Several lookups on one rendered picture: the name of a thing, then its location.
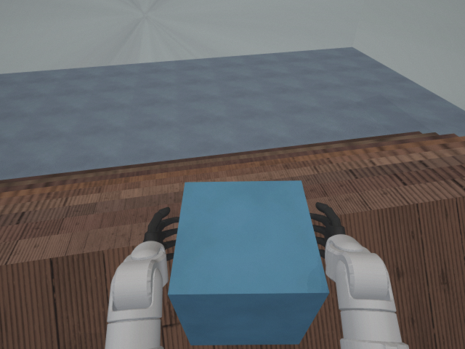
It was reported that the right robot forearm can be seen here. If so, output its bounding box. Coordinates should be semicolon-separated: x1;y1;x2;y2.
325;234;409;349

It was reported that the robot right hand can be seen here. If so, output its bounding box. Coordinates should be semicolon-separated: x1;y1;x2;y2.
310;202;346;258

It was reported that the robot left hand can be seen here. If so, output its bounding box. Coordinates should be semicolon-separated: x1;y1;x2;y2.
143;207;179;261

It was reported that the left robot forearm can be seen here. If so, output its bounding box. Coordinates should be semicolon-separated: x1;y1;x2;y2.
105;241;169;349

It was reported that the carton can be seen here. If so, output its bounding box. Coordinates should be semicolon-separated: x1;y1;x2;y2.
168;180;329;345

